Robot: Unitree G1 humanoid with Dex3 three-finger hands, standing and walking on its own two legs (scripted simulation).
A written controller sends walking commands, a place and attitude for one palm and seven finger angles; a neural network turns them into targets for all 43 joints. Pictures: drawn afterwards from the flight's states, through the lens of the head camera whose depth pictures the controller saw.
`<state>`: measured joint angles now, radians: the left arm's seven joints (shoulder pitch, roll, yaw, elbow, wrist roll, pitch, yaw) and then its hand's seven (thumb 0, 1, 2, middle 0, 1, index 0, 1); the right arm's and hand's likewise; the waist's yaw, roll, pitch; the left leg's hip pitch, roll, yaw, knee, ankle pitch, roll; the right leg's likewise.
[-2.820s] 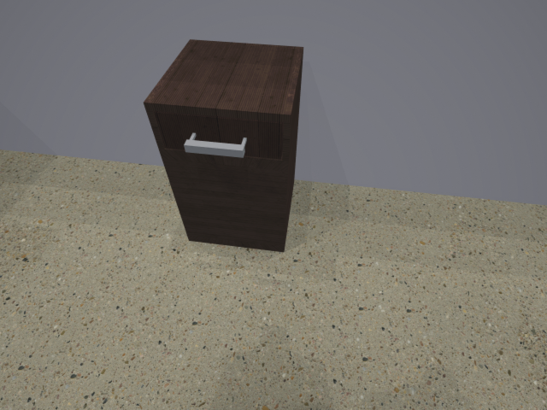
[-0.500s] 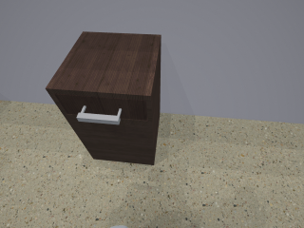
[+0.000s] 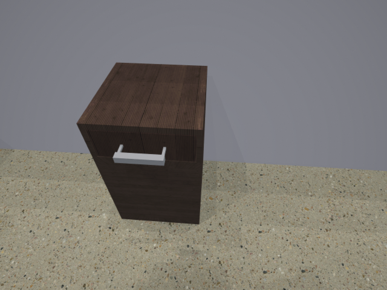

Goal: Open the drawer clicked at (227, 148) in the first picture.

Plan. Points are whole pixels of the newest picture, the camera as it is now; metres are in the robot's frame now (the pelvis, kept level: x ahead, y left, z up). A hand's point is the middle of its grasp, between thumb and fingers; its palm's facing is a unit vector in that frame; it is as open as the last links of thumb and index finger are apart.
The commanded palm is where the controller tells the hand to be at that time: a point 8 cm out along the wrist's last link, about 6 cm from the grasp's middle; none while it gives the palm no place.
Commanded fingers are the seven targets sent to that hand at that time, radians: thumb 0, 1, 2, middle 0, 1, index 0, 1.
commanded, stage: come to a stop and stand still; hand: left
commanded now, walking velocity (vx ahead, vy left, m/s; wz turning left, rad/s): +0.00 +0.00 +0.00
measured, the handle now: (141, 153) +0.59 +0.22 -0.15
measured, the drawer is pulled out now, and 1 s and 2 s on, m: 0.00 0.00 0.00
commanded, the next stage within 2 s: look again from close up in 0.22 s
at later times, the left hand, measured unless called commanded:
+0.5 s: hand out of the picture -0.02 +0.14 -0.17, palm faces +0.03 -0.99 -0.15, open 7.4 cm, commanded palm none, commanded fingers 0.00 0.90 0.90 -0.20 -0.30 -0.20 -0.30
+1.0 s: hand out of the picture +0.10 +0.15 -0.14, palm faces -0.05 -0.94 -0.33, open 7.3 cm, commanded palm +0.15 +0.18 -0.05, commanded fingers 0.00 0.78 0.85 -0.21 -0.38 -0.21 -0.38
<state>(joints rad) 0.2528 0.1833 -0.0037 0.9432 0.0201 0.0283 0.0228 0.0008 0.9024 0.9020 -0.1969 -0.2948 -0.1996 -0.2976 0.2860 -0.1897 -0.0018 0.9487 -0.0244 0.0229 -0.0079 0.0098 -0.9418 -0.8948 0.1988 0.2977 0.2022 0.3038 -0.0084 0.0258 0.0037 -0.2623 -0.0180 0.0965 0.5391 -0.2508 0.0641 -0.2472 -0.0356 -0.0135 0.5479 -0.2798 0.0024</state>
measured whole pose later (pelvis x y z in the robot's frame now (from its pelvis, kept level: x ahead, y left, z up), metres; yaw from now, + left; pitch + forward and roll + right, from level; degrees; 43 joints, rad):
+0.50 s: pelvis +0.02 -0.02 +0.01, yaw +1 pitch +0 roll +0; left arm 0.37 0.12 -0.03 1.11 0.01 -0.01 0.02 0.00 0.90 0.90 -0.20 -0.29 -0.20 -0.30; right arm 0.30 -0.16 0.02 1.08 -0.01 -0.01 -0.02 0.01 -0.91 -0.90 0.20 0.30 0.20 0.30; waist 0.01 0.01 0.00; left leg -0.23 -0.02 0.08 0.45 -0.22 0.04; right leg -0.22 -0.02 -0.01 0.47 -0.25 0.01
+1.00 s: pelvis +0.06 -0.04 +0.00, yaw +0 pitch +1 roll +1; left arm 0.44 0.20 -0.06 0.64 0.10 0.05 0.09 0.03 0.94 0.90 -0.20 -0.30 -0.20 -0.30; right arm 0.35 -0.17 0.02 1.01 0.02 -0.11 -0.06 0.03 -0.93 -0.89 0.20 0.30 0.20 0.30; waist 0.02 0.02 0.01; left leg -0.20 0.01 0.08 0.47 -0.29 0.01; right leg -0.19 0.01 0.00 0.51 -0.32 -0.02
